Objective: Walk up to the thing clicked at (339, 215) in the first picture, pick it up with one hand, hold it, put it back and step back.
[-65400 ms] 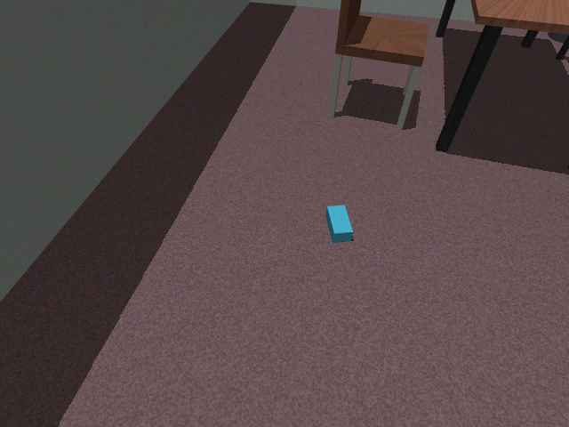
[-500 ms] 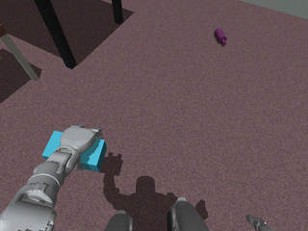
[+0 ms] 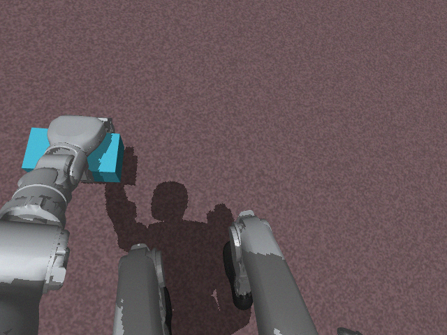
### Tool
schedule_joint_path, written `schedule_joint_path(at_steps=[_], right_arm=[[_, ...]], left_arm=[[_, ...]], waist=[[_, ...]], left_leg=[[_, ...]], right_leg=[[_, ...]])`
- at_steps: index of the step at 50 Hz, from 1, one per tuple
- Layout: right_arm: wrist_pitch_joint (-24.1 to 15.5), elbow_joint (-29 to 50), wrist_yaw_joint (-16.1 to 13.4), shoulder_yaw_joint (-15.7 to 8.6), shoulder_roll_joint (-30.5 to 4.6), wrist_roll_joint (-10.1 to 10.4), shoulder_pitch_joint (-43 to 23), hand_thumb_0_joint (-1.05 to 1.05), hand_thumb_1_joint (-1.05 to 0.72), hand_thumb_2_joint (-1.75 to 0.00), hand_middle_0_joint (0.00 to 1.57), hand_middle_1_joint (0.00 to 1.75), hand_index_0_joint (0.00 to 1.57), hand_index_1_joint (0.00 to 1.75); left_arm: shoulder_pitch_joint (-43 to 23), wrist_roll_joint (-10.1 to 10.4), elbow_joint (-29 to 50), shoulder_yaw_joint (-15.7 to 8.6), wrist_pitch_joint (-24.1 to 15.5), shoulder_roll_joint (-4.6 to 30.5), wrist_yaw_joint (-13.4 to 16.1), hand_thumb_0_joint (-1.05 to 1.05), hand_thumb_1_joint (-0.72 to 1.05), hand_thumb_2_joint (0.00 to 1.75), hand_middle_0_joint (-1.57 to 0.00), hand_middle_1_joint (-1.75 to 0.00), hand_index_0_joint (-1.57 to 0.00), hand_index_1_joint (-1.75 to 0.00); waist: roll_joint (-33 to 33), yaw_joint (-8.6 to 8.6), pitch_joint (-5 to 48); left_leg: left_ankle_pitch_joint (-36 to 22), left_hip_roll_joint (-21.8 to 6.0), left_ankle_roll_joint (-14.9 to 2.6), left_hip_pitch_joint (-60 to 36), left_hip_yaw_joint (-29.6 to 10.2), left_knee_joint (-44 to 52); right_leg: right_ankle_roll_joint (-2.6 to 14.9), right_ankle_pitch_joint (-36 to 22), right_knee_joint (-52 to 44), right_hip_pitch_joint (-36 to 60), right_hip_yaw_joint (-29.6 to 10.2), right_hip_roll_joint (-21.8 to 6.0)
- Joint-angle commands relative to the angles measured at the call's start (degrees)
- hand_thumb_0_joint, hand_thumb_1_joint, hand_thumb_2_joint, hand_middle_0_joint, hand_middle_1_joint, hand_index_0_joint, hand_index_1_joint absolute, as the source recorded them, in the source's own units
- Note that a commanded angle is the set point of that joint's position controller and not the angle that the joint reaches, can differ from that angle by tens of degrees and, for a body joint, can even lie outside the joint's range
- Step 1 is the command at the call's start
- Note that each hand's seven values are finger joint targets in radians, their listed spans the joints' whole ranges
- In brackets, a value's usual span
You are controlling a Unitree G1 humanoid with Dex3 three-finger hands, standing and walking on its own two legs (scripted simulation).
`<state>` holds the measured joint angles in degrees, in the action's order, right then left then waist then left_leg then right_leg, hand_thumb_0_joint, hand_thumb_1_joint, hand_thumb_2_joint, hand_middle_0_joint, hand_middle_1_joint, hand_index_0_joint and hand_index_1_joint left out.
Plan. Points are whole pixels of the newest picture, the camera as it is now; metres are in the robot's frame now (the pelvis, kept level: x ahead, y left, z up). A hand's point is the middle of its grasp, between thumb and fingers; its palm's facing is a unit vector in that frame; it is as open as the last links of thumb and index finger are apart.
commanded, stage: crouch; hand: left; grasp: from above
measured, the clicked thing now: (78, 156) +0.50 +0.19 -0.18
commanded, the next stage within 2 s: lower in 1.96 s
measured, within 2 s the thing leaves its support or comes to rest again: neither
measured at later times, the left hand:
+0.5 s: hand (101, 152) +0.53 +0.17 -0.26, palm faces -0.48 +0.04 -0.88, open 11.0 cm
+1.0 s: hand (109, 155) +0.54 +0.16 -0.32, palm faces -0.46 +0.04 -0.89, open 11.0 cm
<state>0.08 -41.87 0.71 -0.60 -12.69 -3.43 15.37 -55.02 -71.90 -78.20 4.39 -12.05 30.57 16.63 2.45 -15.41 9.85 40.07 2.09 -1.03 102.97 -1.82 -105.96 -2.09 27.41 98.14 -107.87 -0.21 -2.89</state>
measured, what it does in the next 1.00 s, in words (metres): lowers itself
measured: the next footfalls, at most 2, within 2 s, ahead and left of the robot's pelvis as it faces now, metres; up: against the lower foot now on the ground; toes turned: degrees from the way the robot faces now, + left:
none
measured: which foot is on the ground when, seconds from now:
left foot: down 0.00-1.00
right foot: down 0.00-1.00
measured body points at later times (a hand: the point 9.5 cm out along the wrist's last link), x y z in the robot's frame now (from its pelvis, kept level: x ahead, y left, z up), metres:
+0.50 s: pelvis +0.00 -0.01 -0.09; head +0.27 +0.03 +0.26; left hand +0.55 +0.16 -0.21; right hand -0.01 -0.28 -0.19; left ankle +0.05 +0.11 -0.47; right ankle +0.12 -0.15 -0.47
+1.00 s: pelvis -0.02 +0.00 -0.14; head +0.26 +0.05 +0.20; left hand +0.56 +0.16 -0.27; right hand -0.06 -0.26 -0.21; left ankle +0.05 +0.11 -0.47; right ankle +0.12 -0.15 -0.47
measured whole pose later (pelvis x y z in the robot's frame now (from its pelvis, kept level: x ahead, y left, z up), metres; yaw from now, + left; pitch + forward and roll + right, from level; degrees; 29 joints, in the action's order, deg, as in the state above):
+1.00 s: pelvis -0.02 +0.00 -0.14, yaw -3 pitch +38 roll -9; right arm -1.2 -37.0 7.9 7.9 -15.9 -7.8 14.8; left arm -73.7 -78.6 -90.3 2.2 -13.2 45.5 18.9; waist 0.0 -25.5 -0.5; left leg 41.7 4.3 -0.6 129.4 -5.4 -133.0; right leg -2.6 27.0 120.8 -132.0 2.2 -4.1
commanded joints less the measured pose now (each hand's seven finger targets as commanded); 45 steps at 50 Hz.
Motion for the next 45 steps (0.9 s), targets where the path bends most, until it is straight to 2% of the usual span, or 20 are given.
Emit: schedule_joint_path(at_steps=[1, 3, 5, 7, 10, 12, 13, 16, 19, 20, 22, 25, 26, 27, 28, 30, 33, 38, 42, 45], right_arm=[[-1.5, 1.6, 0.6, -3.9, -14.3, -1.2, 11.4, 0.00, -0.91, -0.90, 0.20, 0.30, 0.20, 0.30], [-1.6, 1.3, 1.3, -3.9, -14.8, -1.7, 12.5, 0.00, -0.91, -0.90, 0.20, 0.30, 0.20, 0.30], [-1.7, 1.2, 2.1, -3.6, -14.4, -2.1, 13.1, 0.00, -0.92, -0.90, 0.20, 0.30, 0.20, 0.30], [-1.7, 1.0, 2.5, -3.5, -14.6, -2.5, 13.4, 0.00, -0.92, -0.90, 0.20, 0.30, 0.20, 0.30], [-1.7, 1.4, 3.3, -3.5, -15.2, -2.9, 14.0, 0.00, -0.92, -0.90, 0.20, 0.30, 0.20, 0.30], [-1.6, 1.4, 3.8, -3.1, -15.2, -3.1, 14.3, 0.00, -0.92, -0.90, 0.20, 0.30, 0.20, 0.30], [-1.6, 1.3, 3.9, -3.0, -15.1, -3.2, 14.2, 0.00, -0.92, -0.90, 0.20, 0.30, 0.20, 0.30], [-1.2, 2.1, 4.4, -3.0, -15.3, -3.2, 14.0, 0.00, -0.92, -0.90, 0.20, 0.30, 0.20, 0.30], [-1.1, 2.5, 4.8, -2.6, -15.2, -3.5, 14.0, 0.00, -0.92, -0.90, 0.20, 0.30, 0.20, 0.30], [-1.0, 2.3, 4.8, -2.6, -15.4, -3.4, 13.2, 0.00, -0.92, -0.90, 0.20, 0.30, 0.20, 0.30], [-0.8, 2.5, 5.1, -2.3, -15.7, -3.4, 13.5, 0.00, -0.92, -0.91, 0.20, 0.30, 0.20, 0.30], [-0.6, 2.8, 5.6, -1.6, -16.2, -3.6, 13.8, 0.00, -0.92, -0.91, 0.20, 0.30, 0.20, 0.30], [-0.5, 2.5, 5.6, -1.6, -16.7, -3.7, 14.2, 0.00, -0.92, -0.91, 0.20, 0.30, 0.20, 0.30], [-0.4, 2.8, 5.8, -1.2, -16.8, -3.8, 14.8, 0.00, -0.93, -0.91, 0.20, 0.30, 0.20, 0.30], [-0.3, 2.7, 5.8, -1.1, -16.8, -3.6, 14.4, 0.00, -0.92, -0.91, 0.20, 0.30, 0.20, 0.30], [-0.3, 2.5, 6.0, -0.2, -17.3, -4.0, 15.0, 0.00, -0.93, -0.91, 0.20, 0.30, 0.20, 0.30], [-0.2, 2.8, 6.3, 0.2, -17.8, -4.1, 15.4, 0.00, -0.92, -0.91, 0.20, 0.30, 0.20, 0.30], [-0.3, 2.9, 6.5, 1.3, -18.5, -4.2, 14.8, 0.00, -0.92, -0.90, 0.20, 0.30, 0.20, 0.30], [-0.7, 3.7, 6.8, 2.1, -19.0, -4.4, 14.8, 0.00, -0.92, -0.90, 0.20, 0.30, 0.20, 0.30], [-0.7, 3.8, 6.8, 2.8, -19.3, -4.3, 14.0, 0.00, -0.92, -0.90, 0.20, 0.30, 0.20, 0.30]], left_arm=[[-30.2, -1.0, 11.6, -3.4, -1.0, 14.6, 4.4, 0.00, 0.65, 0.77, -0.91, -0.79, -0.97, -0.74], [-31.4, -1.9, 10.6, -3.6, -1.2, 14.7, 5.1, 0.00, 0.63, 0.74, -0.90, -0.77, -0.95, -0.71], [-34.5, -2.2, 11.4, -3.1, -1.3, 13.8, 5.8, 0.00, 0.59, 0.74, -0.89, -0.75, -0.94, -0.70], [-36.7, -2.8, 11.3, -4.0, -1.0, 15.2, 6.4, 0.00, 0.54, 0.75, -0.87, -0.73, -0.91, -0.69], [-38.1, -3.2, 10.7, -4.4, -0.3, 16.1, 6.8, 0.00, 0.55, 0.77, -0.88, -0.71, -0.91, -0.67], [-37.5, -3.3, 8.4, -4.3, 0.1, 15.3, 6.9, 0.00, 0.57, 0.76, -0.89, -0.71, -0.92, -0.67], [-39.6, -2.9, 9.4, -3.7, 0.1, 14.5, 6.6, 0.00, 0.56, 0.78, -0.89, -0.71, -0.92, -0.67], [-36.9, -3.4, 5.2, -4.9, 0.4, 17.8, 5.6, 0.00, 0.58, 0.82, -0.91, -0.71, -0.94, -0.69], [-37.5, -2.7, 4.6, -4.2, 0.4, 16.5, 4.6, 0.00, 0.62, 0.84, -0.93, -0.75, -0.96, -0.71], [-38.2, -2.6, 4.6, -4.6, 0.2, 18.2, 4.5, 0.00, 0.61, 0.83, -0.92, -0.76, -0.95, -0.72], [-38.5, -2.8, 4.4, -4.4, -0.4, 19.1, 3.7, 0.00, 0.63, 0.83, -0.93, -0.78, -0.96, -0.74], [-37.7, -2.8, 3.3, -4.5, -1.1, 19.8, 2.8, 0.00, 0.66, 0.85, -0.95, -0.79, -0.99, -0.75], [-40.5, -2.9, 5.9, -4.7, -1.6, 20.8, 2.9, 0.00, 0.67, 0.85, -0.96, -0.79, -0.99, -0.75], [-38.3, -3.3, 2.6, -4.2, -1.7, 20.0, 2.7, 0.00, 0.67, 0.88, -0.96, -0.81, -1.00, -0.77], [-42.0, -3.0, 6.2, -4.6, -2.4, 21.7, 2.8, 0.00, 0.69, 0.85, -0.96, -0.82, -1.01, -0.77], [-39.9, -3.6, 2.2, -4.6, -2.3, 21.5, 3.1, 0.00, 0.70, 0.88, -0.97, -0.83, -1.01, -0.79], [-43.2, -4.3, 3.7, -4.6, -3.0, 22.6, 3.8, 0.00, 0.71, 0.87, -0.97, -0.84, -1.01, -0.80], [-45.2, -5.5, 1.2, -4.3, -2.9, 24.1, 5.2, 0.00, 0.69, 0.86, -0.95, -0.84, -1.00, -0.79], [-46.6, -6.1, 1.1, -3.6, -2.2, 23.5, 5.8, 0.00, 0.70, 0.85, -0.95, -0.83, -1.00, -0.79], [-47.5, -5.9, 0.5, -3.3, -1.6, 24.9, 5.9, 0.00, 0.68, 0.82, -0.95, -0.79, -0.99, -0.75]], waist=[[13.6, -0.90, 41.5], [15.5, -1.46, 42.4], [17.0, -2.45, 43.3], [18.3, -2.96, 43.8], [19.8, -3.54, 45.9], [20.3, -3.99, 44.5], [20.7, -4.50, 44.6], [16.5, -4.85, 42.7], [16.0, -5.94, 41.1], [15.9, -5.49, 40.7], [15.0, -6.38, 40.0], [15.6, -6.83, 39.0], [16.9, -6.56, 40.7], [16.5, -7.52, 39.4], [16.2, -7.55, 41.0], [16.8, -7.98, 37.9], [19.4, -8.67, 39.2], [22.5, -9.68, 37.2], [25.1, -11.61, 35.5], [25.5, -11.62, 34.6]], left_leg=[[-17.5, 0.3, 1.89, -22.2, -2.4, 11.8], [-22.0, 0.2, 2.33, -23.9, -2.4, 9.3], [-21.9, 0.7, 2.04, -22.4, -1.2, 7.4], [-21.2, 0.8, 1.90, -20.9, -0.6, 5.8], [-23.5, 0.7, 2.06, -21.9, -0.6, 3.6], [-24.8, 0.7, 2.52, -20.9, -1.0, 2.9], [-24.3, 0.9, 2.14, -19.4, -0.3, 1.8], [-19.3, 1.6, 0.85, -12.1, 1.0, -0.3], [-17.1, 1.7, 0.49, -9.1, 1.4, -1.8], [-16.0, 2.0, 0.14, -7.4, 1.7, -2.2], [-15.6, 2.1, -0.13, -5.3, 1.8, -3.4], [-16.4, 1.8, 0.36, -5.2, 1.1, -4.1], [-17.3, 1.7, 0.37, -6.1, 1.1, -4.7], [-18.1, 1.7, 0.49, -5.7, 1.0, -5.4], [-17.4, 1.8, 0.11, -4.5, 1.1, -6.3], [-18.0, 1.7, 0.55, -3.3, 0.8, -6.6], [-18.5, 1.5, 0.77, -4.4, 0.4, -7.2], [-16.3, 1.3, 1.02, -4.3, -0.2, -7.9], [-16.7, 0.8, 1.65, -6.3, -1.8, -8.1], [-15.4, 1.0, 1.41, -4.7, -1.5, -8.7]], right_leg=[[4.62, -6.0, -2.6, 18.9, 2.9, 0.5], [4.61, -8.0, -1.0, 16.7, 3.0, 0.2], [4.76, -8.9, 0.0, 17.1, 2.6, 0.1], [4.69, -8.8, 1.3, 15.9, 2.6, 0.1], [4.77, -9.8, 3.4, 15.3, 2.9, -0.1], [4.69, -10.5, 4.7, 13.4, 3.0, -0.6], [4.70, -10.9, 4.9, 14.3, 2.9, -0.4], [4.33, -10.3, 5.6, 16.8, 2.6, -0.3], [4.11, -9.2, 6.5, 16.1, 2.7, -0.3], [4.13, -8.5, 6.5, 15.8, 2.6, -0.1], [4.00, -8.9, 7.4, 16.6, 2.6, 0.1], [4.07, -8.7, 8.9, 14.8, 3.3, 0.0], [4.08, -9.1, 9.4, 14.4, 3.5, 0.2], [3.98, -10.2, 9.6, 15.1, 3.5, 0.1], [3.89, -10.1, 10.1, 15.5, 3.5, 0.3], [3.87, -10.5, 11.0, 13.4, 3.7, 0.0], [3.99, -9.7, 12.1, 11.8, 4.7, 0.4], [4.06, -7.4, 13.7, 7.0, 5.9, 0.6], [4.09, -6.6, 15.1, 3.3, 6.9, 0.4], [4.04, -6.5, 15.4, 3.7, 7.0, 0.5]])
